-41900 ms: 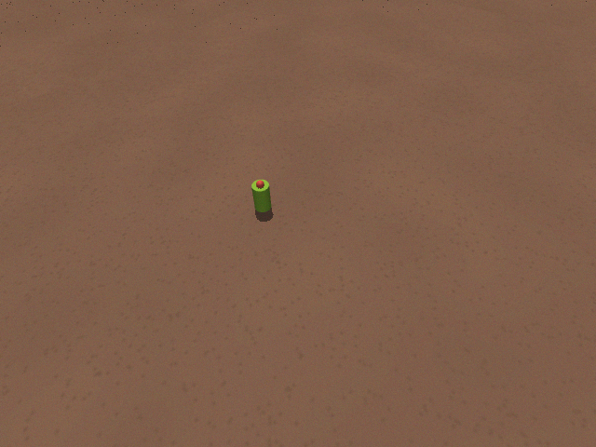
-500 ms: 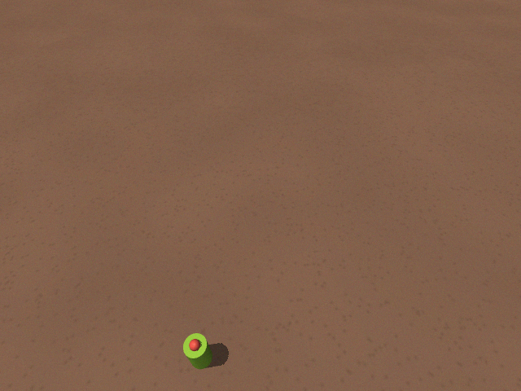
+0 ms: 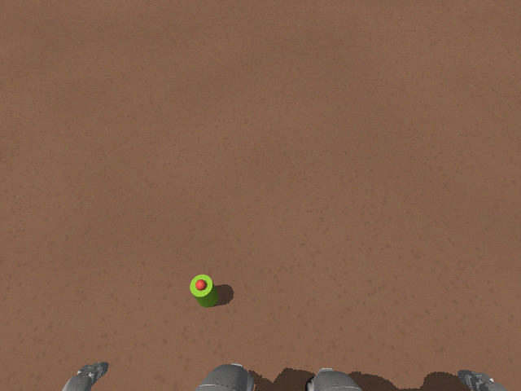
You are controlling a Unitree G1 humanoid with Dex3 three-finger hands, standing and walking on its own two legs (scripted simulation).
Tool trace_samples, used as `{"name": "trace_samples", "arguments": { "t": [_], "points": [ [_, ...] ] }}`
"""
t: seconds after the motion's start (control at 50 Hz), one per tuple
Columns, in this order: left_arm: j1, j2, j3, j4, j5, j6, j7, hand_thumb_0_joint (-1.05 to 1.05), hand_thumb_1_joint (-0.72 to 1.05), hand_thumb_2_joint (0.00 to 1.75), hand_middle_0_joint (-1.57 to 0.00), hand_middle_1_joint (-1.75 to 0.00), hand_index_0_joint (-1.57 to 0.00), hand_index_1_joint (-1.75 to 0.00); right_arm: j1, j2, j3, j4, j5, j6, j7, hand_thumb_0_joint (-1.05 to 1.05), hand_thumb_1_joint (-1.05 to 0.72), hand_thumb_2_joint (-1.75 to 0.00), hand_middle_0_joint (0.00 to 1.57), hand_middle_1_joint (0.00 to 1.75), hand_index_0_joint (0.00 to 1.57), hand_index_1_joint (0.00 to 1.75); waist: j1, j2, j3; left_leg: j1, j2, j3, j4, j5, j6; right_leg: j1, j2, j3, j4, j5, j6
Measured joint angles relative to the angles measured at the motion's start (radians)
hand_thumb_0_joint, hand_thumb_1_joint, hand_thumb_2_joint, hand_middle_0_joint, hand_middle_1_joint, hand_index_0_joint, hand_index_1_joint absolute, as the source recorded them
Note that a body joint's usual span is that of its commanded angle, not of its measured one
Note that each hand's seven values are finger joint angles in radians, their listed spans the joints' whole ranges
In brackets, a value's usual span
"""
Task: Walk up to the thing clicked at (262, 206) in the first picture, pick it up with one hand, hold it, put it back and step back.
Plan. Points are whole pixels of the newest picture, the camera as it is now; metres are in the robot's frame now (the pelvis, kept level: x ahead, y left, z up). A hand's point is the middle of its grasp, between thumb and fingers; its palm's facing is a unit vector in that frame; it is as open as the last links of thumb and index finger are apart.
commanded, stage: step back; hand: left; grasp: from above
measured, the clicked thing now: (204, 290) +0.47 +0.25 -0.68
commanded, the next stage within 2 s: none
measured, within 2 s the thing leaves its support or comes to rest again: neither
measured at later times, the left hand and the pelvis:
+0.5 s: hand out of the picture +0.00 +0.30 -0.16, palm faces -0.09 -0.92 -0.39, open 7.4 cm; pelvis -0.12 +0.04 +0.00, yaw -4 degrees
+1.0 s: hand out of the picture -0.12 +0.31 -0.15, palm faces -0.04 -0.93 -0.37, open 7.4 cm; pelvis -0.27 +0.06 +0.00, yaw -1 degrees
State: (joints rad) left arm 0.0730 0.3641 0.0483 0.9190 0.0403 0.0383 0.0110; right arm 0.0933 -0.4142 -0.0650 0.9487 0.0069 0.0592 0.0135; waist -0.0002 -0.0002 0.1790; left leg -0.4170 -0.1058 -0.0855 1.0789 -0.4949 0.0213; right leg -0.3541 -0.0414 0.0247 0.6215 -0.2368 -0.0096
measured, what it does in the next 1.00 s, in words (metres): walks backwards: left foot, then right foot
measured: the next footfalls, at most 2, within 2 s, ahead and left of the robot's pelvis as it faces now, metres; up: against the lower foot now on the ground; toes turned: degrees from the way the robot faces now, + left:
left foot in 0.12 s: -0.04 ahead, +0.14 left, +0.00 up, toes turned -1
right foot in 0.54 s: -0.10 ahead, -0.08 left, +0.00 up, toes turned +0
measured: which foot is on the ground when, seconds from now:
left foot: up 0.00-0.10, down 0.12-0.58, up 0.60-0.90, down 0.92-1.00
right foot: down 0.00-0.14, up 0.16-0.52, down 0.54-0.94, up 0.96-1.00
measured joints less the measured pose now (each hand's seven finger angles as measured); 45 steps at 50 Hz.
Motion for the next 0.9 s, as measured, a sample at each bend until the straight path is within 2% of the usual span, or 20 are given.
{"name": "trace_samples", "arguments": {
  "t": [0.06, 0.12, 0.14, 0.16, 0.18, 0.22, 0.26, 0.32, 0.44, 0.5, 0.54, 0.58, 0.6, 0.64, 0.66, 0.7, 0.74, 0.82, 0.86, 0.9],
  "points": [
    [-0.014, 0.003, 0.003, -0.036, 0.004, 0.001, 0.004, 0.0, 0.9, 0.9, -0.2, -0.3, -0.21, -0.3, 0.042, -0.001, 0.009, -0.001, -0.001, -0.004, -0.003, 0.0, -0.91, -0.9, 0.2, 0.3, 0.2, 0.3, -0.005, -0.002, -0.008, 0.076, 0.032, 0.005, -0.124, -0.004, -0.018, -0.034, -0.01, -0.009, -0.012, 0.029, 0.019],
    [-0.032, 0.014, 0.004, -0.076, -0.008, 0.004, 0.003, 0.0, 0.9, 0.9, -0.2, -0.3, -0.21, -0.3, 0.07, 0.003, 0.012, 0.005, -0.017, -0.011, -0.009, 0.0, -0.91, -0.9, 0.2, 0.3, 0.2, 0.3, -0.018, -0.003, 0.002, 0.188, 0.074, 0.029, -0.4, 0.07, -0.016, -0.074, -0.022, -0.027, 0.022, 0.035, 0.046],
    [-0.042, 0.029, 0.008, -0.083, -0.015, 0.008, 0.003, 0.0, 0.9, 0.9, -0.2, -0.3, -0.21, -0.3, 0.065, 0.021, 0.01, 0.013, -0.027, -0.014, -0.014, 0.0, -0.91, -0.9, 0.2, 0.3, 0.2, 0.3, -0.014, -0.039, 0.023, 0.206, 0.053, 0.048, -0.431, 0.077, -0.007, -0.084, -0.042, -0.008, 0.045, 0.034, 0.047],
    [-0.045, 0.039, 0.012, -0.085, -0.022, 0.014, 0.005, 0.0, 0.9, 0.9, -0.2, -0.3, -0.21, -0.3, 0.064, 0.039, 0.011, 0.015, -0.037, -0.015, -0.014, 0.01, -0.91, -0.9, 0.2, 0.3, 0.2, 0.3, -0.004, -0.067, 0.039, 0.213, 0.04, 0.068, -0.434, 0.085, 0.002, -0.095, -0.037, 0.029, 0.079, -0.012, 0.032],
    [-0.04, 0.043, 0.016, -0.083, -0.026, 0.021, 0.009, 0.0, 0.9, 0.9, -0.2, -0.3, -0.21, -0.3, 0.068, 0.051, 0.015, 0.012, -0.043, -0.015, -0.01, 0.01, -0.91, -0.9, 0.2, 0.3, 0.2, 0.3, 0.0, -0.074, 0.043, 0.211, 0.045, 0.077, -0.43, 0.091, 0.008, -0.108, -0.002, 0.067, 0.138, -0.11, 0.023],
    [-0.025, 0.039, 0.018, -0.064, -0.024, 0.035, 0.018, 0.0, 0.9, 0.9, -0.2, -0.3, -0.21, -0.3, 0.086, 0.064, 0.02, 0.0, -0.047, -0.018, -0.005, 0.01, -0.91, -0.9, 0.2, 0.3, 0.2, 0.3, -0.022, -0.052, 0.032, 0.201, 0.071, 0.058, -0.435, 0.11, 0.016, -0.127, 0.088, 0.108, 0.295, -0.26, 0.015],
    [-0.01, 0.037, 0.018, -0.053, -0.03, 0.042, 0.018, 0.0, 0.9, 0.9, -0.2, -0.3, -0.21, -0.3, 0.101, 0.074, 0.024, -0.005, -0.052, -0.018, -0.01, 0.01, -0.91, -0.9, 0.2, 0.3, 0.2, 0.3, -0.032, -0.044, 0.013, 0.199, 0.083, 0.05, -0.479, 0.147, 0.017, -0.142, 0.147, 0.135, 0.437, -0.273, 0.004],
    [0.021, 0.034, 0.019, -0.066, -0.035, 0.036, 0.014, 0.0, 0.9, 0.9, -0.2, -0.3, -0.21, -0.3, 0.095, 0.074, 0.025, -0.016, -0.044, -0.018, -0.024, 0.01, -0.9, -0.9, 0.21, 0.3, 0.2, 0.3, -0.012, -0.045, 0.003, 0.191, 0.088, 0.074, -0.527, 0.19, 0.02, -0.135, 0.174, 0.149, 0.537, -0.235, -0.001],
    [0.064, 0.026, 0.018, -0.067, -0.024, 0.025, 0.009, 0.0, 0.9, 0.9, -0.2, -0.3, -0.21, -0.3, 0.044, 0.059, 0.015, -0.074, -0.028, -0.032, -0.04, 0.01, -0.9, -0.9, 0.21, 0.3, 0.2, 0.3, 0.001, -0.029, 0.028, 0.15, 0.095, 0.121, -0.49, 0.207, 0.031, -0.006, 0.126, 0.106, 0.347, -0.254, 0.027],
    [0.071, 0.024, 0.019, -0.063, -0.02, 0.021, 0.002, 0.0, 0.9, 0.9, -0.2, -0.3, -0.21, -0.3, 0.021, 0.05, 0.016, -0.099, -0.025, -0.033, -0.036, 0.01, -0.9, -0.9, 0.21, 0.3, 0.2, 0.3, 0.005, -0.022, 0.034, 0.116, 0.1, 0.145, -0.443, 0.203, 0.025, 0.057, 0.091, 0.069, 0.185, -0.229, 0.017],
    [0.074, 0.019, 0.02, -0.06, -0.016, 0.012, -0.002, 0.0, 0.9, 0.9, -0.2, -0.3, -0.21, -0.3, 0.01, 0.041, 0.016, -0.105, -0.021, -0.028, -0.032, 0.01, -0.9, -0.9, 0.2, 0.3, 0.2, 0.3, 0.009, -0.009, 0.032, 0.088, 0.108, 0.157, -0.399, 0.195, 0.017, 0.104, 0.08, 0.047, 0.059, -0.147, 0.002],
    [0.071, -0.009, 0.017, -0.05, -0.008, 0.004, -0.004, 0.0, 0.9, 0.9, -0.2, -0.3, -0.2, -0.3, -0.006, 0.023, 0.011, -0.094, -0.013, -0.017, -0.03, 0.01, -0.9, -0.9, 0.2, 0.3, 0.2, 0.3, -0.005, 0.057, 0.043, 0.071, 0.144, 0.125, -0.365, 0.194, 0.008, 0.119, 0.117, 0.015, 0.028, -0.106, -0.012],
    [0.079, -0.015, 0.013, -0.054, -0.008, 0.001, -0.009, 0.0, 0.9, 0.9, -0.2, -0.3, -0.21, -0.3, -0.006, 0.023, 0.01, -0.088, -0.009, -0.01, -0.031, 0.01, -0.9, -0.9, 0.2, 0.3, 0.2, 0.3, -0.01, 0.067, 0.032, 0.054, 0.134, 0.098, -0.341, 0.159, 0.003, 0.112, 0.119, 0.006, 0.026, -0.099, -0.018],
    [0.092, -0.011, 0.009, -0.068, -0.004, -0.002, -0.016, 0.0, 0.9, 0.9, -0.2, -0.3, -0.21, -0.3, -0.003, 0.036, 0.012, -0.077, -0.007, 0.0, -0.033, 0.01, -0.91, -0.9, 0.2, 0.3, 0.2, 0.3, 0.009, 0.039, 0.015, 0.013, 0.067, 0.048, -0.186, 0.013, -0.011, 0.088, 0.096, 0.027, 0.031, -0.086, -0.028],
    [0.096, -0.011, 0.01, -0.075, -0.005, -0.002, -0.016, 0.0, 0.9, 0.9, -0.2, -0.3, -0.21, -0.3, 0.002, 0.039, 0.014, -0.074, -0.007, 0.001, -0.032, 0.01, -0.91, -0.9, 0.2, 0.3, 0.2, 0.3, 0.019, 0.023, 0.011, -0.001, 0.037, 0.029, -0.102, -0.017, -0.016, 0.081, 0.084, 0.041, 0.022, -0.072, -0.03],
    [0.097, -0.014, 0.011, -0.088, -0.008, 0.001, -0.011, 0.0, 0.9, 0.9, -0.2, -0.3, -0.21, -0.3, 0.018, 0.035, 0.019, -0.074, -0.003, -0.005, -0.029, 0.01, -0.91, -0.9, 0.2, 0.3, 0.2, 0.3, 0.023, 0.01, -0.001, -0.017, -0.006, -0.017, 0.017, -0.025, -0.02, 0.07, 0.066, 0.049, -0.016, -0.034, -0.027],
    [0.088, -0.019, 0.013, -0.103, -0.007, 0.005, -0.008, 0.0, 0.9, 0.9, -0.2, -0.3, -0.21, -0.3, 0.04, 0.025, 0.021, -0.073, -0.002, -0.011, -0.032, 0.01, -0.91, -0.9, 0.2, 0.3, 0.2, 0.3, 0.022, 0.01, -0.014, -0.014, -0.021, -0.048, 0.074, -0.013, -0.03, 0.048, 0.056, 0.044, -0.044, 0.0, -0.021],
    [0.06, -0.021, 0.012, -0.148, 0.0, 0.005, -0.002, 0.0, 0.9, 0.9, -0.2, -0.3, -0.21, -0.3, 0.07, 0.002, 0.024, -0.066, -0.002, -0.015, -0.041, 0.01, -0.91, -0.9, 0.2, 0.3, 0.2, 0.3, 0.016, 0.021, -0.011, 0.062, 0.009, -0.043, -0.048, -0.025, -0.05, -0.003, 0.049, 0.024, -0.055, 0.044, -0.012],
    [0.04, -0.016, 0.012, -0.168, 0.0, 0.008, 0.0, 0.0, 0.9, 0.9, -0.2, -0.3, -0.21, -0.3, 0.081, 0.0, 0.023, -0.063, -0.007, -0.018, -0.043, 0.01, -0.91, -0.9, 0.2, 0.3, 0.2, 0.3, 0.006, 0.019, 0.001, 0.116, 0.042, -0.01, -0.198, -0.021, -0.049, -0.027, 0.042, 0.005, -0.041, 0.057, -0.005],
    [0.022, -0.005, 0.01, -0.184, -0.005, 0.014, -0.001, 0.0, 0.9, 0.9, -0.2, -0.3, -0.21, -0.3, 0.092, 0.004, 0.02, -0.062, -0.015, -0.025, -0.041, 0.01, -0.91, -0.9, 0.2, 0.3, 0.2, 0.3, -0.004, 0.009, 0.012, 0.179, 0.069, 0.023, -0.383, 0.054, -0.038, -0.058, 0.032, -0.014, -0.004, 0.058, 0.005]
  ]
}}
